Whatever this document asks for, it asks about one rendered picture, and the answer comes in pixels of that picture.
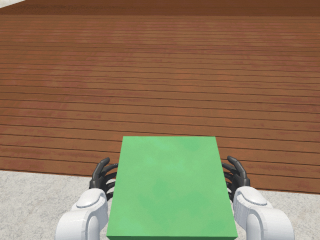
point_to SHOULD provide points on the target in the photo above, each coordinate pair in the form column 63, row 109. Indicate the carton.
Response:
column 170, row 188

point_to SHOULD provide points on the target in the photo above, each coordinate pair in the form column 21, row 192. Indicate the robot left forearm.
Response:
column 86, row 218

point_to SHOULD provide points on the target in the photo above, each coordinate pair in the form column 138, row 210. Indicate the left robot hand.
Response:
column 99, row 177

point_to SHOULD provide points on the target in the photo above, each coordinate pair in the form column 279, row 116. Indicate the robot right forearm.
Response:
column 259, row 218

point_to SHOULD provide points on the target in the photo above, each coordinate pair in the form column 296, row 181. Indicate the right robot hand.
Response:
column 239, row 177

